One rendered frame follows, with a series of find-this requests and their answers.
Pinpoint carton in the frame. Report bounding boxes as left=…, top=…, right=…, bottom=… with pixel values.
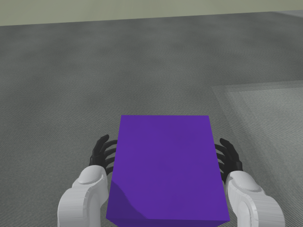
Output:
left=106, top=115, right=230, bottom=227

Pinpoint robot right hand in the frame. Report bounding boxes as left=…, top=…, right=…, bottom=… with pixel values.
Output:
left=214, top=138, right=243, bottom=184

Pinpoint right robot forearm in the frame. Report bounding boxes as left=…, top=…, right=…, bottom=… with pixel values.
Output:
left=225, top=171, right=285, bottom=227

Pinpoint left robot forearm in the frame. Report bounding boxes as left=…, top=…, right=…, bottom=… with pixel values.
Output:
left=57, top=165, right=109, bottom=227

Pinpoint robot left hand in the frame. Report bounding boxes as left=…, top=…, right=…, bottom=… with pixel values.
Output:
left=89, top=134, right=117, bottom=175

